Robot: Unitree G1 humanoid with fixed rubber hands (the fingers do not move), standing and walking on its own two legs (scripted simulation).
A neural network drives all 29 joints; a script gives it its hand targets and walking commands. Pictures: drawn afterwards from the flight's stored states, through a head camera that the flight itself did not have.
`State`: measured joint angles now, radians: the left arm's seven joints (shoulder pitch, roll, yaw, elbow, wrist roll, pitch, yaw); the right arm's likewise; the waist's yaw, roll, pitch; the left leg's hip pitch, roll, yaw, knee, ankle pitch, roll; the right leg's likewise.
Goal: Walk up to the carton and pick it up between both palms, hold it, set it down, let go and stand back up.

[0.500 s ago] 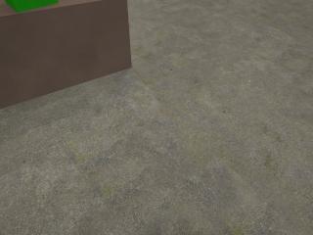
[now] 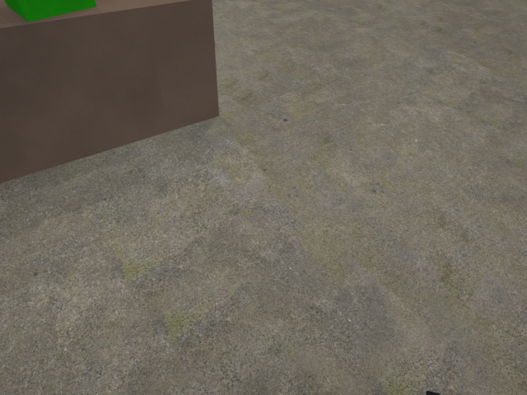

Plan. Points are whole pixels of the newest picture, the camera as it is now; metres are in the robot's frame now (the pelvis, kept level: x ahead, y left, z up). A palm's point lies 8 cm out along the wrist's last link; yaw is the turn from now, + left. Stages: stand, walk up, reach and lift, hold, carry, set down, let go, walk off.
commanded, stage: stand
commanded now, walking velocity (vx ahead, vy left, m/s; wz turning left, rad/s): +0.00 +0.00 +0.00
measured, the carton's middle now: out of the picture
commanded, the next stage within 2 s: walk up in 1.18 s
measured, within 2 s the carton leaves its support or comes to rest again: neither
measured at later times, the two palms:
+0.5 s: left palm out of the picture +0.08 +0.30 -0.12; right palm out of the picture +0.08 -0.29 -0.11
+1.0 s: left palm out of the picture +0.07 +0.29 -0.12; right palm out of the picture +0.07 -0.30 -0.11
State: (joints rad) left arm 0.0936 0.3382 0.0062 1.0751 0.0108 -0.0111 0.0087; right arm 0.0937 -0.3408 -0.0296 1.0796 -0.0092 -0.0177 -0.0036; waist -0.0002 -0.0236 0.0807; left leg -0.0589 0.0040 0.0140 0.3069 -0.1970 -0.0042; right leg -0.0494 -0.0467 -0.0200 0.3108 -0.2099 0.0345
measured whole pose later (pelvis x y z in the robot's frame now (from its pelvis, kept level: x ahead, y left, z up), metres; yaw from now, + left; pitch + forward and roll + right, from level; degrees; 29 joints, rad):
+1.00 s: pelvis -0.01 +0.00 +0.00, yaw +0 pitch -3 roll +0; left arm 0.10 0.33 0.01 1.09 0.01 -0.01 0.00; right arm 0.11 -0.35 -0.03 1.09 -0.01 -0.02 0.00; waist 0.00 -0.02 0.07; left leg -0.07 0.00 0.01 0.31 -0.19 0.00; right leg -0.06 -0.06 -0.03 0.32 -0.20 0.04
